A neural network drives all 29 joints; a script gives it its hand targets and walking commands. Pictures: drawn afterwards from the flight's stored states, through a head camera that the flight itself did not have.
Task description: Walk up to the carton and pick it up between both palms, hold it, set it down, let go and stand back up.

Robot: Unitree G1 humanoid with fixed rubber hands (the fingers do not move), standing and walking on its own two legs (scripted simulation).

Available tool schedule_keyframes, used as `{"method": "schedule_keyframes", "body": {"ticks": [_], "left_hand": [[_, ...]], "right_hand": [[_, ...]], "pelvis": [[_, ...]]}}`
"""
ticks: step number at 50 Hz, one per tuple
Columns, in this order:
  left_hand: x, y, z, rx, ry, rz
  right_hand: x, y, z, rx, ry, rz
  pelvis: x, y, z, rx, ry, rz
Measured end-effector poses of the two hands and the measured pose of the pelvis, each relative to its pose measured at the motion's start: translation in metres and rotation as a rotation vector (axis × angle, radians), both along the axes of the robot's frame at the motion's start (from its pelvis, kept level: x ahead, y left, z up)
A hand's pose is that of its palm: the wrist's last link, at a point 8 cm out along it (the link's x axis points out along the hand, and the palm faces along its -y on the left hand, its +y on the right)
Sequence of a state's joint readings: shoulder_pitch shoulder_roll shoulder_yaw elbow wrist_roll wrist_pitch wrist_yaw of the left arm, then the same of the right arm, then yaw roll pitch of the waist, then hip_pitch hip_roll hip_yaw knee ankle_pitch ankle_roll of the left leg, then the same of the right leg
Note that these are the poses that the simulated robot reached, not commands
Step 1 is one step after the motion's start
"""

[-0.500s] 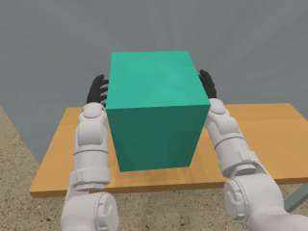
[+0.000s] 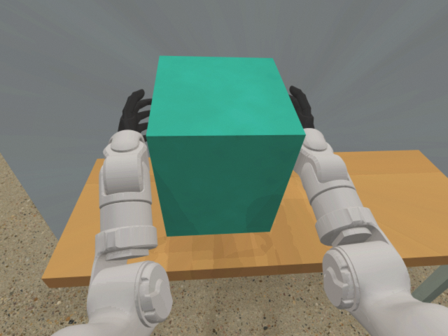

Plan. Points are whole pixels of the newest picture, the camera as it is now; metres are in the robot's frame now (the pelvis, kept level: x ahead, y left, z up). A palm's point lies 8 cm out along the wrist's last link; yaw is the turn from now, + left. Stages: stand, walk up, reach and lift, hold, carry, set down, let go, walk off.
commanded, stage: reach and lift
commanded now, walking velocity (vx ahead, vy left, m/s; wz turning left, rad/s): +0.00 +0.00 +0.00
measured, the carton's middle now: (218, 149) +0.40 -0.02 +0.18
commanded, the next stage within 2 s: hold in 0.58 s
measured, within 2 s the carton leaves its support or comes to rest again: neither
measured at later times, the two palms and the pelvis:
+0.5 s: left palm (122, 136) +0.39 +0.14 +0.22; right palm (293, 127) +0.38 -0.15 +0.23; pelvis +0.01 +0.01 +0.00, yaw +0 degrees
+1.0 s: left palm (113, 125) +0.37 +0.14 +0.26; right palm (297, 107) +0.38 -0.15 +0.27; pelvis +0.00 +0.00 +0.00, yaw +0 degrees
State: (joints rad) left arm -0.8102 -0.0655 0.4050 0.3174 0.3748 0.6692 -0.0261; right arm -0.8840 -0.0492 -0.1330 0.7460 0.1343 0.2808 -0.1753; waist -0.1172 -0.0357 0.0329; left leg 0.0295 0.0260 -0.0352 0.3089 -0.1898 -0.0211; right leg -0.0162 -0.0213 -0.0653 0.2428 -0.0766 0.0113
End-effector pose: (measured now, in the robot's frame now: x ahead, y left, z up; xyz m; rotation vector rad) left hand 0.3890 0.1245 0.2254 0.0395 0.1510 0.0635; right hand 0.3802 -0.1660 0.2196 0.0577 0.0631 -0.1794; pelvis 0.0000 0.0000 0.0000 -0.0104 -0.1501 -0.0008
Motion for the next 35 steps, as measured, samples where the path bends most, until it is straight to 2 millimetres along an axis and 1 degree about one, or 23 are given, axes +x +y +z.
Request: {"method": "schedule_keyframes", "body": {"ticks": [8,16,23,35], "left_hand": [[0.004,0.006,0.000,-0.007,0.003,-0.006],[0.002,0.013,0.000,-0.010,-0.016,-0.004],[0.002,0.015,-0.003,-0.002,0.005,-0.007],[-0.004,0.012,0.017,0.008,-0.031,0.008]], "right_hand": [[0.005,0.005,0.004,-0.011,0.002,0.004],[0.005,0.012,0.011,-0.019,-0.017,0.009],[0.004,0.014,0.005,-0.013,0.003,0.006],[0.001,0.012,0.024,-0.002,-0.035,0.018]], "pelvis": [[0.006,0.000,0.000,-0.005,0.000,0.002],[0.012,0.003,-0.001,-0.012,-0.018,0.009],[0.011,0.006,-0.001,-0.012,-0.021,0.007],[0.010,0.006,-0.001,-0.012,-0.019,0.001]]}}
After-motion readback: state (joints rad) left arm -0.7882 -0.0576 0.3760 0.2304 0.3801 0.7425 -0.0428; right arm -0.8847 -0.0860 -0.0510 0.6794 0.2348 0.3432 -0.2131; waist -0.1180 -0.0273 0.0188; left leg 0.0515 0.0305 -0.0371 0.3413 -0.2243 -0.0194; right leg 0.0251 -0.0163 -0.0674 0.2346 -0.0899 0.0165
